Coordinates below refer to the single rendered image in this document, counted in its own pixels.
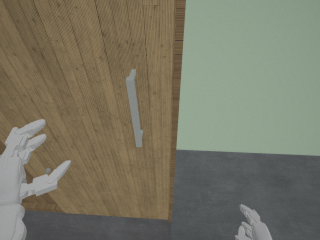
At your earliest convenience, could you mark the right robot hand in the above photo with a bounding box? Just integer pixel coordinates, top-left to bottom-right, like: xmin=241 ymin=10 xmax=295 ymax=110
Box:
xmin=235 ymin=204 xmax=272 ymax=240

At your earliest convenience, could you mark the robot left forearm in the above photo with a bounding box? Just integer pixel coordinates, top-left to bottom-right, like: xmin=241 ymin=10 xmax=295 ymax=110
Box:
xmin=0 ymin=203 xmax=27 ymax=240

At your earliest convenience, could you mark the wardrobe door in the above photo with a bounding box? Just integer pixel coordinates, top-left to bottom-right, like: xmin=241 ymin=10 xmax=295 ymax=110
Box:
xmin=0 ymin=140 xmax=57 ymax=205
xmin=0 ymin=0 xmax=175 ymax=220

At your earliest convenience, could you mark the handle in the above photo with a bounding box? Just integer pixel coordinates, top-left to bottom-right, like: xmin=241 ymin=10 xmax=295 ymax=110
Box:
xmin=125 ymin=69 xmax=143 ymax=148

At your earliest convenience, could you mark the left robot hand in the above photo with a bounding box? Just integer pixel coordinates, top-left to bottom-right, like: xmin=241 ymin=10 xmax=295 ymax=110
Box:
xmin=0 ymin=119 xmax=71 ymax=205

